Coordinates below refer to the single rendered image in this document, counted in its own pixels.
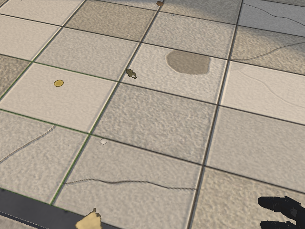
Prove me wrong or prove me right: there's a right robot hand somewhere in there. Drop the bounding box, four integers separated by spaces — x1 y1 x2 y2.
258 196 305 229

